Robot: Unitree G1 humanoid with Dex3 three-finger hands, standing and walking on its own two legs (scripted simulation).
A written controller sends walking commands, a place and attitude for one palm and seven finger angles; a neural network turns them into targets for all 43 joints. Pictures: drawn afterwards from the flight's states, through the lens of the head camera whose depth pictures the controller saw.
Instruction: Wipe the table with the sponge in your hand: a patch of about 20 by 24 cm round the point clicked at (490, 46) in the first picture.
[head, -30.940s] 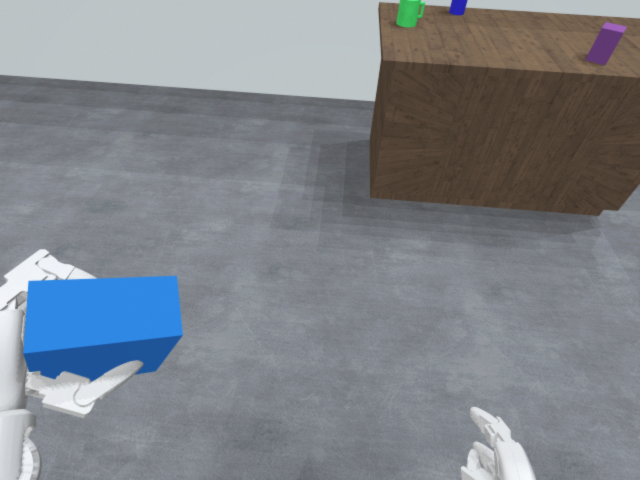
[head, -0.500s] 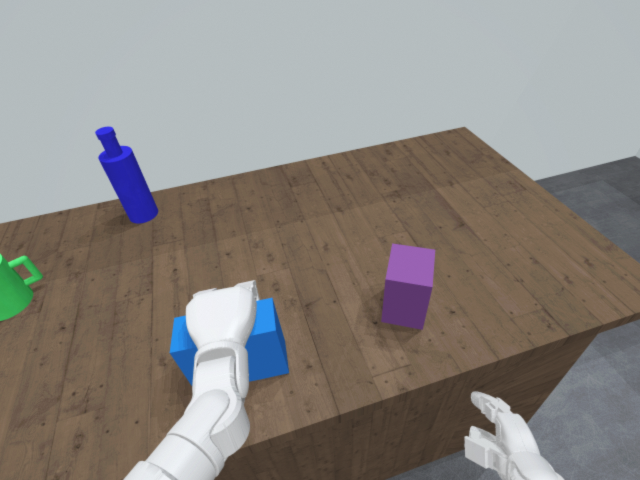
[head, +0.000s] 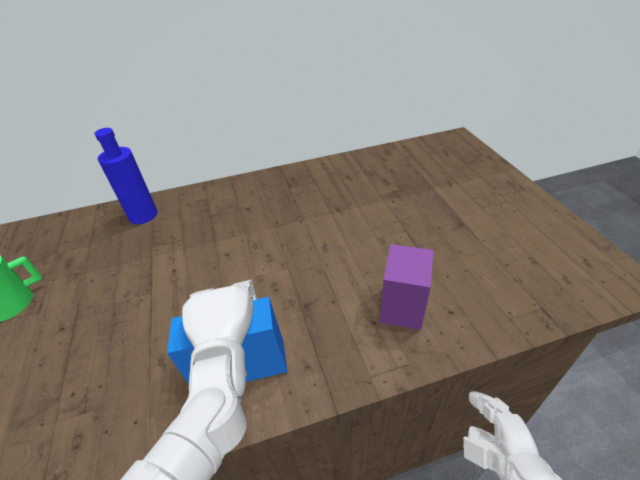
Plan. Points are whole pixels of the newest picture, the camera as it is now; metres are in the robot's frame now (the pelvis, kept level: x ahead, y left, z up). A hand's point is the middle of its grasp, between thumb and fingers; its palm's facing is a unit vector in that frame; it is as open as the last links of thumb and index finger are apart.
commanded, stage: slide back across to the middle lane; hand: left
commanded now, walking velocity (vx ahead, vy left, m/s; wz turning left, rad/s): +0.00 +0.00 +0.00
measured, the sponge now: (234, 352) +0.29 +0.18 -0.02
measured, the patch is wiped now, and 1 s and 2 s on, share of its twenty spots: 1.00 1.00 1.00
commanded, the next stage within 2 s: wipe forward along the middle lane in 0.58 s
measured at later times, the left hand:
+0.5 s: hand (190, 357) +0.25 +0.22 +0.03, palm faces -0.01 -0.13 -0.99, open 10.0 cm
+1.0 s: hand (163, 351) +0.26 +0.26 +0.02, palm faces -0.05 -0.07 -1.00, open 10.0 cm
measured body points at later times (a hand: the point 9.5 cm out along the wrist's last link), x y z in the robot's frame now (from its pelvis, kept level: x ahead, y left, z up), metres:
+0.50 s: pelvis +0.00 +0.00 +0.00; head -0.02 -0.03 +0.45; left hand +0.25 +0.22 +0.08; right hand +0.23 -0.21 -0.09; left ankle -0.01 +0.16 -0.73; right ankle +0.00 -0.12 -0.73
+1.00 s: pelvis +0.00 +0.01 +0.00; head -0.02 -0.02 +0.45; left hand +0.26 +0.26 +0.08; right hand +0.23 -0.20 -0.09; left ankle -0.01 +0.16 -0.73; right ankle +0.00 -0.12 -0.73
